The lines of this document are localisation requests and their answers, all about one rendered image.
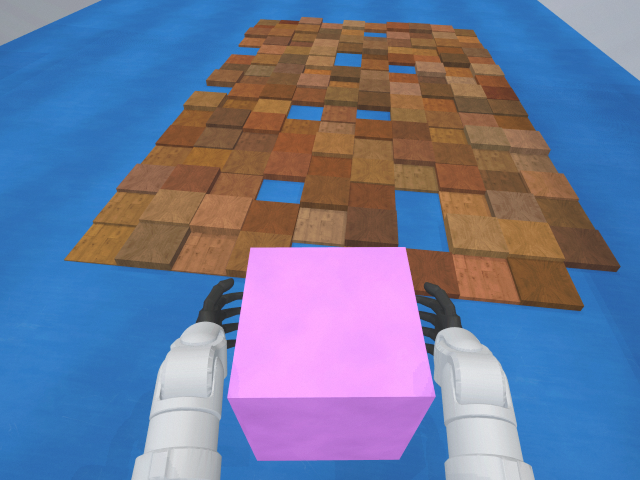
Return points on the robot right hand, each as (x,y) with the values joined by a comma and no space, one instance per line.
(445,316)

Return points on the right robot forearm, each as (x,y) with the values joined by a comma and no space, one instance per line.
(482,436)

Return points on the robot left hand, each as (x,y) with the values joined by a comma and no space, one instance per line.
(211,311)

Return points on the left robot forearm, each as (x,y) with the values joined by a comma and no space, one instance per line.
(182,436)

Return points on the carton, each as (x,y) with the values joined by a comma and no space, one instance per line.
(330,361)

